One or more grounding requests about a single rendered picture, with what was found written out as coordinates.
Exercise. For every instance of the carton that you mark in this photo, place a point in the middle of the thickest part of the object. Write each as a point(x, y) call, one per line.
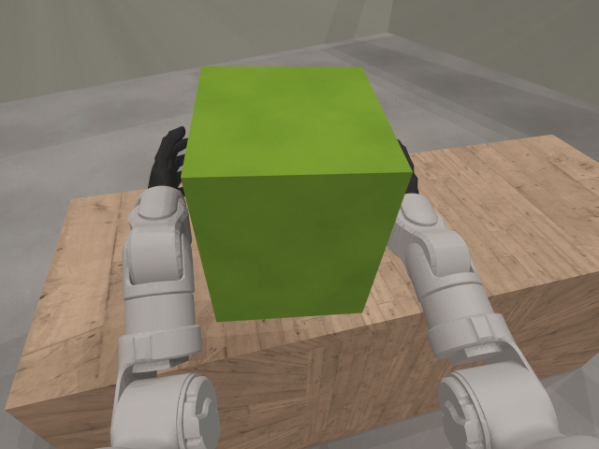
point(293, 178)

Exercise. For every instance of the left robot forearm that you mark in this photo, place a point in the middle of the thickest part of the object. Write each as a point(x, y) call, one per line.
point(158, 286)

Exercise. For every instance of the right robot forearm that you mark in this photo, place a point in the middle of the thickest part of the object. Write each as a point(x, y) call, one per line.
point(462, 323)

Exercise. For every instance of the left robot upper arm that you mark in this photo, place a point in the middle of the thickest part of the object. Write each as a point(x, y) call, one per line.
point(171, 412)

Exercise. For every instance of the pedestal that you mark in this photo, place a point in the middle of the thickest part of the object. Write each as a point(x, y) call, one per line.
point(528, 210)

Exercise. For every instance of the left robot hand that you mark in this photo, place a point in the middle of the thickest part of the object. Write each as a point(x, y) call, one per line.
point(164, 170)

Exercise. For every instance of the right robot upper arm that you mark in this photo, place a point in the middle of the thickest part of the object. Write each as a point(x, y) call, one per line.
point(501, 406)

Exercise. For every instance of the right robot hand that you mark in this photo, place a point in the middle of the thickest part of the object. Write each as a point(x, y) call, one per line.
point(412, 186)

